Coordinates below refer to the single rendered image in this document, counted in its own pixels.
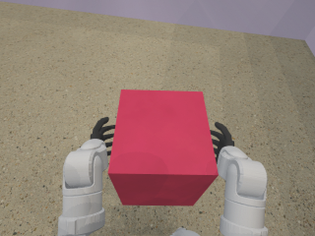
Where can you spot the right robot forearm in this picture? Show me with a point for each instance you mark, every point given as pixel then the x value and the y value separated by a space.
pixel 245 194

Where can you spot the robot left hand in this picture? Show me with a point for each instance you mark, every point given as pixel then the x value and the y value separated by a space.
pixel 98 132

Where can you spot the carton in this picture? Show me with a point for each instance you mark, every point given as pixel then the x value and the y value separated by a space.
pixel 162 151

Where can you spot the robot right hand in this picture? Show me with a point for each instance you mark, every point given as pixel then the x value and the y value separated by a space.
pixel 225 139

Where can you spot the left robot forearm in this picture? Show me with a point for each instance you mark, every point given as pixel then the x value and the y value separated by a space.
pixel 82 184

